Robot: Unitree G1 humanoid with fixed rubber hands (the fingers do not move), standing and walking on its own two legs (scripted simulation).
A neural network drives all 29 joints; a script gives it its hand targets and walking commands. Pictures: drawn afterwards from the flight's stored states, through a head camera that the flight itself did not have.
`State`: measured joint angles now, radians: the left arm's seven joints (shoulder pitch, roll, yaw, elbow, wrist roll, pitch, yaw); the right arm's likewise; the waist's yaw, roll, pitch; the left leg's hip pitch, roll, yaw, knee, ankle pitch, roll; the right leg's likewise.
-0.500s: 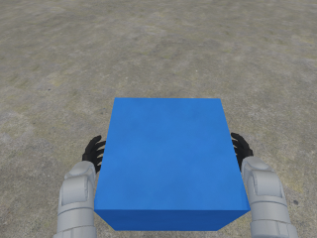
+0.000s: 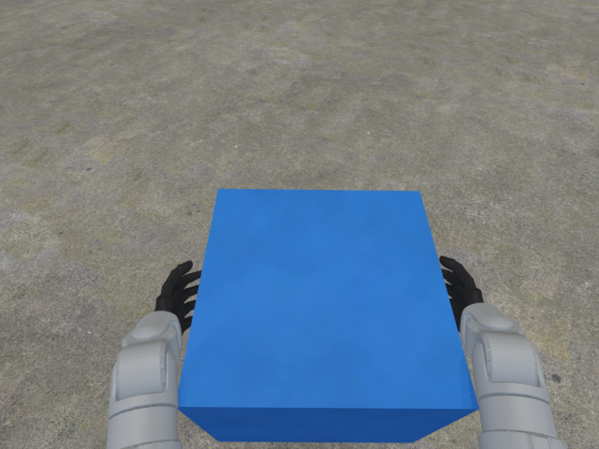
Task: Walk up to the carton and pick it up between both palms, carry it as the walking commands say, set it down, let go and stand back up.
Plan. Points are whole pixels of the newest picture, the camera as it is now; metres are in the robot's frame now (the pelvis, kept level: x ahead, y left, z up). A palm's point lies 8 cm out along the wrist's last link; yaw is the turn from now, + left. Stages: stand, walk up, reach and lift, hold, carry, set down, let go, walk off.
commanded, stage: hold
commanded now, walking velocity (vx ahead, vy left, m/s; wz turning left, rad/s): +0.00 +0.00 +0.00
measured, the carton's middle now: (317, 318) +0.30 +0.00 -0.02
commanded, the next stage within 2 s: carry in 0.06 s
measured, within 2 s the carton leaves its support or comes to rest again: neither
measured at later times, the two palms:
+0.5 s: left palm (119, 322) +0.24 +0.25 +0.08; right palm (437, 312) +0.25 -0.14 +0.07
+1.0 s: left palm (144, 343) +0.21 +0.20 +0.09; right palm (492, 352) +0.20 -0.19 +0.08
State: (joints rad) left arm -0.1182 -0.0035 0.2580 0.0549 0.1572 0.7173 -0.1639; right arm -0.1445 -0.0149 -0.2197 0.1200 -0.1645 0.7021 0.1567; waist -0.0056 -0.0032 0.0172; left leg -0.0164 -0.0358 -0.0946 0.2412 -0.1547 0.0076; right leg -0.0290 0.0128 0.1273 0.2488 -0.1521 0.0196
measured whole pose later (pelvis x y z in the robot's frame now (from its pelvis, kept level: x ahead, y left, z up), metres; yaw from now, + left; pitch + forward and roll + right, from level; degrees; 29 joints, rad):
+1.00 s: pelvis -0.02 +0.01 -0.02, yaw -2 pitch +3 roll +0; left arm 0.00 -0.01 0.25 -0.43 -0.02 1.19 0.01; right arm 0.00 -0.01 -0.18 -0.40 0.00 1.21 0.03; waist -0.01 0.02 -0.23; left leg -0.34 0.01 0.07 0.54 -0.26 0.01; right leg -0.36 -0.03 -0.01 0.55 -0.25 0.02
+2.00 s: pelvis -0.04 +0.00 -0.02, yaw -1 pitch +3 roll +0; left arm -0.01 -0.01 0.23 -0.37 0.01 1.13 0.00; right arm -0.02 0.01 -0.19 -0.35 -0.04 1.13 0.06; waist -0.01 0.01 -0.17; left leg -0.36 0.03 0.06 0.52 -0.21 0.00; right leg -0.36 -0.02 -0.03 0.51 -0.20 0.00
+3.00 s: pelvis -0.03 -0.01 -0.03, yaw -7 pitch +3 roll +0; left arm 0.05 -0.02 0.23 -0.53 -0.04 1.19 0.01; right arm 0.06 0.03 -0.20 -0.52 -0.02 1.18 0.06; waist 0.00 0.02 -0.14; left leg -0.39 0.11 0.14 0.66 -0.32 -0.03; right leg -0.45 0.04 0.04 0.66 -0.27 -0.02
